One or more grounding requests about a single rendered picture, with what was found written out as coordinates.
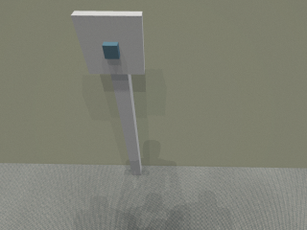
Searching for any panel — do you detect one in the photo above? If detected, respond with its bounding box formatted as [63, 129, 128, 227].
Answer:
[71, 11, 145, 175]

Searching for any button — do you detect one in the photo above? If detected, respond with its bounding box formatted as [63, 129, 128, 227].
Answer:
[102, 41, 121, 59]

